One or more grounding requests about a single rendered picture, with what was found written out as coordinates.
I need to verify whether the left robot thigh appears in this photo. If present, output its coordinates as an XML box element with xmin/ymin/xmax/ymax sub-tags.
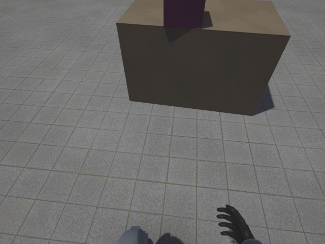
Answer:
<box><xmin>117</xmin><ymin>229</ymin><xmax>148</xmax><ymax>244</ymax></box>

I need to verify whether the robot left shin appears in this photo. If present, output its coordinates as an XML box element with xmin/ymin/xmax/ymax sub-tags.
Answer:
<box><xmin>131</xmin><ymin>225</ymin><xmax>142</xmax><ymax>230</ymax></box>

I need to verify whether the pedestal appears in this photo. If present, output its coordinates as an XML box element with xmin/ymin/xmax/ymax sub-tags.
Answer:
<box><xmin>116</xmin><ymin>0</ymin><xmax>291</xmax><ymax>116</ymax></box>

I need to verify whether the robot right hand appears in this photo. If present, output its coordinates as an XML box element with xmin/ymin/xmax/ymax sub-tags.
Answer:
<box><xmin>217</xmin><ymin>205</ymin><xmax>255</xmax><ymax>244</ymax></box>

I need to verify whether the carton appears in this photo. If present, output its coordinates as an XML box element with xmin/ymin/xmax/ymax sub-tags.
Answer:
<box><xmin>164</xmin><ymin>0</ymin><xmax>206</xmax><ymax>28</ymax></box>

